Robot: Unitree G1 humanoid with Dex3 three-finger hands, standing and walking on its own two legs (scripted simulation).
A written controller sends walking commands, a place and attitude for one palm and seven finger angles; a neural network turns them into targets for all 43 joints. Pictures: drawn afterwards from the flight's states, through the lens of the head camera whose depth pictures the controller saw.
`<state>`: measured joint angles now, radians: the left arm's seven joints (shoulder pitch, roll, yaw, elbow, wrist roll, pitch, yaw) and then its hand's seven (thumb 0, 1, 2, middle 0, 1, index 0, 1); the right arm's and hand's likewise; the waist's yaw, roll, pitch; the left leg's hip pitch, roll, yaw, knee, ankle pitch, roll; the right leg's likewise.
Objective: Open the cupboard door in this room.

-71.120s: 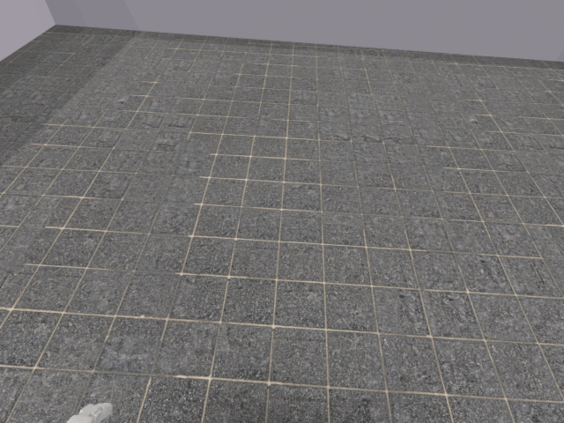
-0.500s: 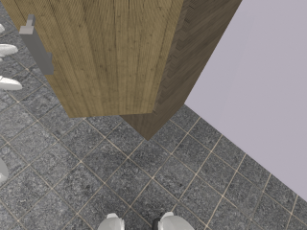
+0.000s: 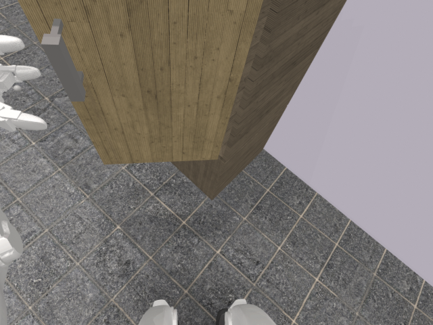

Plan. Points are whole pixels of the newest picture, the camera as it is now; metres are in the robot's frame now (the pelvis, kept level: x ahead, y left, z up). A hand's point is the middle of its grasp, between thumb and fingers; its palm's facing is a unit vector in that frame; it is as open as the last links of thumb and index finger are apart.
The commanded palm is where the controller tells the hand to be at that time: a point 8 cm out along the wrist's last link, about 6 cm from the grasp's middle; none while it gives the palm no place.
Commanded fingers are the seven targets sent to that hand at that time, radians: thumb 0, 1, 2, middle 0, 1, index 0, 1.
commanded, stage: slide the fingers in behind the handle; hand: left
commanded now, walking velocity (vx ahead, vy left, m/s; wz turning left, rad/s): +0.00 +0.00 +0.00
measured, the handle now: (68, 62) +0.54 +0.24 +0.11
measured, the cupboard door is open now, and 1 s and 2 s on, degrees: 50 50 50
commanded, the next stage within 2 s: close the thumb around the handle in 1.42 s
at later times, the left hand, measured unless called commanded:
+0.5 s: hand (45, 84) +0.49 +0.26 +0.11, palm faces +0.05 -1.00 +0.01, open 14.0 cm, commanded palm +0.47 +0.30 +0.10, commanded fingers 0.00 -0.50 0.30 -0.30 -1.20 -0.30 -1.20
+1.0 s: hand (69, 84) +0.49 +0.22 +0.11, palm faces +0.06 -1.00 +0.01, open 14.0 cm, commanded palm +0.47 +0.27 +0.10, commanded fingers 0.00 -0.50 0.30 -0.30 -1.20 -0.30 -1.20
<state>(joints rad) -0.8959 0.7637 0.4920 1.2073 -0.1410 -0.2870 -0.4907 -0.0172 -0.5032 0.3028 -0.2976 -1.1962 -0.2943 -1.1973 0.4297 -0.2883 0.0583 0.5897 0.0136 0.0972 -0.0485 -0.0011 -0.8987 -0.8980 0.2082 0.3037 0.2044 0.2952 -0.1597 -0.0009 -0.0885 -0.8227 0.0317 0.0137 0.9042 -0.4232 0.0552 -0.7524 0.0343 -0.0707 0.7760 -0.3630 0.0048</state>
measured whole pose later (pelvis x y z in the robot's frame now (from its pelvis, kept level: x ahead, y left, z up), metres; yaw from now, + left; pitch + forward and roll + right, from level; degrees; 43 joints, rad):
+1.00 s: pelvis +0.00 -0.02 +0.00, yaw +0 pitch +18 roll -3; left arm -0.86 0.58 0.42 1.13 -0.14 -0.32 -0.32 -0.02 -0.50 0.30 -0.30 -1.20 -0.29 -1.20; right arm 0.41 -0.27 0.04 0.60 0.01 0.08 -0.02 0.00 -0.90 -0.90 0.21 0.30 0.20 0.30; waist -0.15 0.01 -0.10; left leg -0.77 0.04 0.02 0.88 -0.42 0.04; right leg -0.72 0.04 -0.06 0.78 -0.38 -0.01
